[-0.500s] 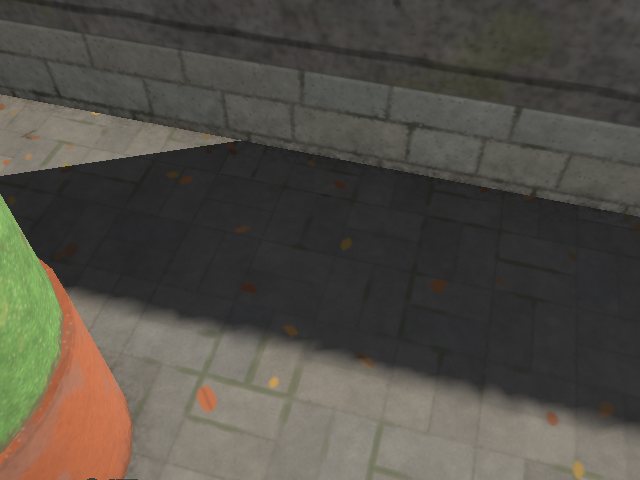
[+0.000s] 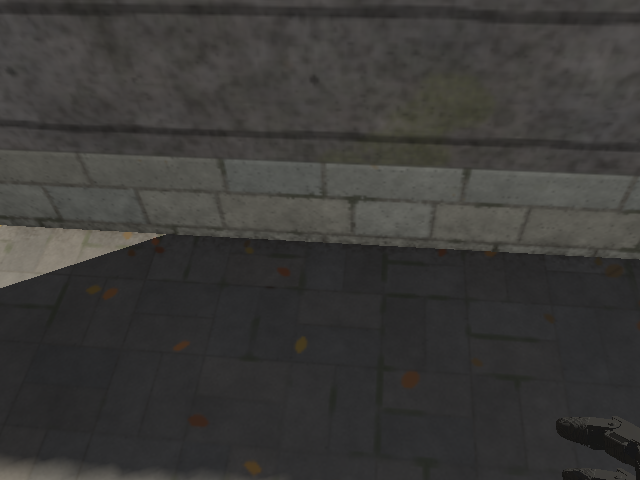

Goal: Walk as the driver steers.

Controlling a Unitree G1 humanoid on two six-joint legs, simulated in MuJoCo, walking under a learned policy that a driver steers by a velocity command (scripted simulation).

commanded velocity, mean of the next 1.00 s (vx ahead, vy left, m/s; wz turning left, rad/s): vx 0.22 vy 0.00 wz -0.26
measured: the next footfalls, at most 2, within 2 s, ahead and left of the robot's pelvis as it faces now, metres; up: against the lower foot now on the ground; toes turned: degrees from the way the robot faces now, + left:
left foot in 0.06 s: +0.21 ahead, +0.13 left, +0.00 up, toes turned -6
right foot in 0.50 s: +0.37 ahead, -0.15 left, +0.00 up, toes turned -12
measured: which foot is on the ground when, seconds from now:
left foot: up 0.00-0.04, down 0.06-0.50, up 0.52-0.80, down 0.82-1.00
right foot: down 0.00-0.06, up 0.08-0.48, down 0.50-1.00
